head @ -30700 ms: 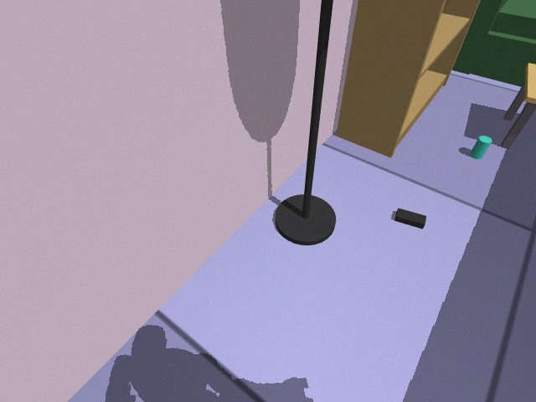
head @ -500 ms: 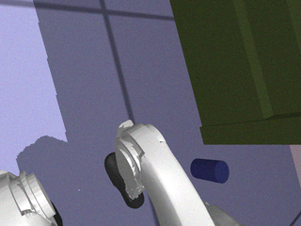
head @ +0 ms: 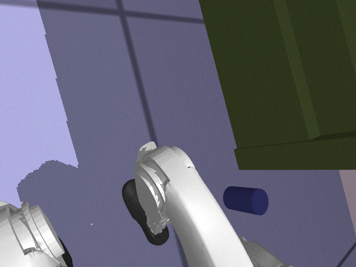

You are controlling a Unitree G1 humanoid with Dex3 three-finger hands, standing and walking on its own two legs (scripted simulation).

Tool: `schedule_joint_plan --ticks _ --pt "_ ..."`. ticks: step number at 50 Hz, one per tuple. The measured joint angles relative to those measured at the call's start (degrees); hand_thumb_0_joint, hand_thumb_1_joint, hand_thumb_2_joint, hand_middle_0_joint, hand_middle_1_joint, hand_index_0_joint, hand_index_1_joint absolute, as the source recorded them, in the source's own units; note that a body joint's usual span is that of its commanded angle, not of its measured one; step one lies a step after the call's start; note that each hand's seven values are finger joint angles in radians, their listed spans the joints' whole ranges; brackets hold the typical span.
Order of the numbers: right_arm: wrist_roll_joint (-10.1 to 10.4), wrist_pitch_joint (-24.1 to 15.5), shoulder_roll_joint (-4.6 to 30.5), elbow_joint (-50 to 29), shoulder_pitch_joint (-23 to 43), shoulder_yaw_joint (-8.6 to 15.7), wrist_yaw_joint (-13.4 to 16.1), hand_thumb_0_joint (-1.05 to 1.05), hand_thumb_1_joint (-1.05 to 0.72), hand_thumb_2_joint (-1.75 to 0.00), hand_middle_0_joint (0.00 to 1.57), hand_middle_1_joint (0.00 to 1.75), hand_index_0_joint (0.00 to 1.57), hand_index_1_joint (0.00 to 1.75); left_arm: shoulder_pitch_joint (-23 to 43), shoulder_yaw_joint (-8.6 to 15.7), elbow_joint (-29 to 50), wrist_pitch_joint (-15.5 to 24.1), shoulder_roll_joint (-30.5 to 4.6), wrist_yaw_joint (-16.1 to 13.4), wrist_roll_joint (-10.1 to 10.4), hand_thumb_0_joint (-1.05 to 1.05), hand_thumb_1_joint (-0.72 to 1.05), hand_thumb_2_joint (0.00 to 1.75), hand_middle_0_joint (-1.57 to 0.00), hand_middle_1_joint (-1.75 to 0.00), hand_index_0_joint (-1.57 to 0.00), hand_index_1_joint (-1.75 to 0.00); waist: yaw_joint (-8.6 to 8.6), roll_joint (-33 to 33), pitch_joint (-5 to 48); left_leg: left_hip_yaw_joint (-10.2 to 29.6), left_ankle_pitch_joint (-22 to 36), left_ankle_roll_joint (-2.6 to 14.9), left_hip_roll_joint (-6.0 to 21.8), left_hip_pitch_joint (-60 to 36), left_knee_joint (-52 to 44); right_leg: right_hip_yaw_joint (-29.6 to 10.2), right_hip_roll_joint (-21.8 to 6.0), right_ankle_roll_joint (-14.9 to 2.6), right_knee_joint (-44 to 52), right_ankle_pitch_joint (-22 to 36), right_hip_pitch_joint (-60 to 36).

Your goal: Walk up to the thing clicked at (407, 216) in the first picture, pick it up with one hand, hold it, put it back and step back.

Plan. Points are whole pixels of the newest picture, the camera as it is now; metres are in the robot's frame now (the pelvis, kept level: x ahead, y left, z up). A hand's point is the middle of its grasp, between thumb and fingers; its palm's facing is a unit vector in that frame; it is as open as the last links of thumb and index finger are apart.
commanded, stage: withdraw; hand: left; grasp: from above
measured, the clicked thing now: out of the picture +0.47 +0.31 -0.30
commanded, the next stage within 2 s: home in 0.82 s
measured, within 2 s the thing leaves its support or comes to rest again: neither
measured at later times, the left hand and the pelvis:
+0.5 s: hand out of the picture +0.45 +0.33 -0.11, palm faces -0.44 -0.11 -0.89, open 13.8 cm; pelvis +0.00 -0.01 +0.04, yaw +6 degrees
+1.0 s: hand out of the picture +0.47 +0.33 -0.15, palm faces -0.36 -0.08 -0.93, open 13.4 cm; pelvis +0.00 -0.01 +0.01, yaw +7 degrees
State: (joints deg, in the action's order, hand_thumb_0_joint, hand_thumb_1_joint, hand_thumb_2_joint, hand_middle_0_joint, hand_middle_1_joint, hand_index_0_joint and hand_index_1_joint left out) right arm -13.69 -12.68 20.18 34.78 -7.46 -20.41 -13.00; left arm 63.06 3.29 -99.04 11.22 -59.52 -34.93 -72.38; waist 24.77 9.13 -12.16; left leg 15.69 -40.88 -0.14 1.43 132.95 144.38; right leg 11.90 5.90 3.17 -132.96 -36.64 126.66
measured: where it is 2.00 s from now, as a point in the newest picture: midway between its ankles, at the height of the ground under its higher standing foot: (112, 251)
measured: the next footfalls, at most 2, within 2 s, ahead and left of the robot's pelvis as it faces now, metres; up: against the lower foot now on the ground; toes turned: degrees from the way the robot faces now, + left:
none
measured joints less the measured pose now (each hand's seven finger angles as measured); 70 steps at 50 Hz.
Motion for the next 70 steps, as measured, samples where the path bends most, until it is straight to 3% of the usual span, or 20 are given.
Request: schedule_joint_plan --ticks 5,10,14,20,24,28,34,41,45,49,52,56,59,70 --pt "-0.07 -0.26 -0.39 0.47 -1.53 1.32 -0.81 0.00 -0.90 -0.89 0.20 0.30 0.20 0.30 -0.55 1.75 3.55 -1.49 1.79 -1.08 -0.15 0.00 -0.49 0.97 -0.09 -1.00 -0.10 -0.98 -0.97 -0.55 1.33 -0.28 0.01 -0.28 -0.04 0.26 -0.46 -0.20 -0.17 -0.34 0.11 -0.09 0.45" --pt "1.33 0.58 -1.23 1.86 -3.33 4.33 -2.01 0.00 -0.90 -0.89 0.20 0.30 0.20 0.30 -3.20 2.00 11.92 -5.46 6.11 0.51 2.15 0.00 -0.49 0.97 -0.09 -0.99 -0.10 -0.98 -2.81 -3.05 5.38 -0.89 -0.12 -0.60 -0.16 0.93 -1.66 -0.62 -0.56 -0.81 0.60 -0.56 1.40" --pt "3.59 2.41 -1.91 3.60 -3.81 7.64 -2.94 0.00 -0.90 -0.89 0.20 0.30 0.20 0.30 -5.86 0.31 17.95 -8.90 10.69 4.61 4.33 0.00 -0.49 0.98 -0.09 -0.99 -0.10 -0.98 -4.99 -6.38 10.50 -2.33 -0.21 -0.44 -0.21 1.32 -3.33 -1.72 -1.02 -1.05 1.25 -1.24 2.07" --pt "6.64 6.16 -2.25 3.82 -2.42 11.81 -2.22 0.00 -0.90 -0.89 0.20 0.30 0.20 0.30 -7.53 -3.69 22.64 -12.08 15.92 14.29 8.45 0.00 -0.48 0.98 -0.09 -0.99 -0.10 -0.98 -8.32 -9.88 14.44 -5.26 0.61 0.20 -0.30 -0.65 -6.76 -4.07 -1.75 -1.12 2.90 -1.57 0.56" --pt "7.72 8.52 -2.07 2.99 -1.63 12.98 -0.34 0.00 -0.90 -0.90 0.20 0.30 0.20 0.30 -6.52 -6.03 22.47 -10.97 18.24 19.53 8.95 0.00 -0.46 0.97 -0.11 -0.98 -0.11 -0.97 -9.74 -10.48 15.33 -6.59 1.74 0.09 -0.69 -2.43 -9.17 -5.15 -2.40 -1.53 4.10 -1.24 -0.88" --pt "7.79 9.96 -1.75 1.94 -1.02 12.99 2.14 0.00 -0.90 -0.90 0.20 0.30 0.20 0.30 -4.81 -6.84 20.59 -8.04 18.74 21.76 7.94 0.00 -0.43 0.95 -0.13 -0.96 -0.14 -0.96 -9.86 -9.92 14.77 -6.97 2.89 -0.22 -1.07 -3.46 -10.45 -5.45 -2.83 -1.89 4.67 -0.56 -1.69" --pt "6.83 10.52 -1.24 1.85 -0.88 11.98 4.91 0.00 -0.90 -0.89 0.20 0.30 0.20 0.30 -2.20 -6.48 15.05 -3.39 17.15 19.74 4.34 0.00 -0.41 0.94 -0.15 -0.96 -0.15 -0.95 -8.38 -8.24 13.26 -6.88 3.93 -0.59 -1.33 -2.40 -9.47 -5.38 -2.98 -2.10 3.38 0.33 -0.46" --pt "5.14 9.66 -1.72 2.98 -2.65 10.89 6.17 0.00 -0.90 -0.89 0.20 0.30 0.20 0.30 -1.32 -2.23 11.98 -0.72 13.79 13.40 -0.37 0.00 -0.41 0.94 -0.15 -0.95 -0.16 -0.94 -6.52 -6.84 10.98 -6.34 3.77 -0.58 -1.32 0.69 -5.81 -4.98 -2.67 -1.79 0.21 0.46 2.47" --pt "5.02 9.46 -2.94 3.69 -4.68 11.71 5.92 0.00 -0.90 -0.89 0.20 0.30 0.20 0.30 -3.63 -0.40 17.52 -2.71 13.97 11.34 0.00 0.00 -0.40 0.92 -0.16 -0.94 -0.17 -0.93 -6.57 -7.27 11.15 -6.72 3.34 -0.42 -1.31 2.05 -5.11 -5.32 -2.69 -1.67 -0.59 -0.06 3.81" --pt "5.62 10.14 -4.21 5.04 -5.41 12.29 5.32 0.00 -0.90 -0.89 0.20 0.30 0.20 0.30 -4.21 -0.93 19.15 -5.93 15.74 11.37 2.34 0.00 -0.39 0.91 -0.17 -0.91 -0.18 -0.90 -7.30 -8.37 12.78 -7.34 2.71 -0.20 -1.14 1.96 -6.09 -5.86 -2.70 -1.56 0.07 -0.74 3.96" --pt "6.14 10.46 -4.75 5.31 -5.23 12.68 4.98 0.00 -0.90 -0.89 0.20 0.30 0.20 0.30 -5.31 -0.65 20.14 -7.84 16.85 13.34 4.74 0.00 -0.32 0.90 -0.19 -0.84 -0.19 -0.83 -7.88 -9.49 13.74 -7.42 2.21 -0.08 -0.97 1.01 -7.21 -5.92 -2.63 -1.53 1.24 -1.12 3.06" --pt "7.47 11.11 -5.09 4.86 -5.58 14.21 4.66 0.00 -0.90 -0.89 0.20 0.30 0.20 0.30 -8.94 -0.13 25.33 -9.46 19.74 17.10 9.42 0.00 -0.14 0.89 -0.21 -0.71 -0.20 -0.71 -9.59 -10.76 15.39 -7.89 1.76 -0.08 -0.94 -1.26 -9.53 -6.30 -2.80 -1.69 3.25 -1.73 0.91" --pt "8.87 12.08 -5.04 4.38 -5.89 16.01 4.70 0.00 -0.90 -0.89 0.20 0.30 0.20 0.30 -13.31 0.04 31.77 -10.08 22.76 20.15 13.85 0.00 0.04 0.87 -0.21 -0.61 -0.21 -0.61 -11.64 -11.62 17.37 -8.40 1.66 -0.05 -1.02 -3.51 -12.07 -6.72 -3.05 -1.82 5.44 -2.08 -1.27" --pt "13.03 14.22 -3.73 1.24 -2.02 21.07 7.86 0.00 -0.90 -0.89 0.20 0.30 0.20 0.30 -34.08 -2.28 57.56 -15.58 31.52 29.16 34.58 0.00 0.70 0.87 -0.22 -0.36 -0.21 -0.35 -18.77 -12.02 22.84 -10.15 3.22 0.25 -1.07 -17.17 -26.06 -8.22 -3.70 -1.98 18.49 -0.95 -14.55"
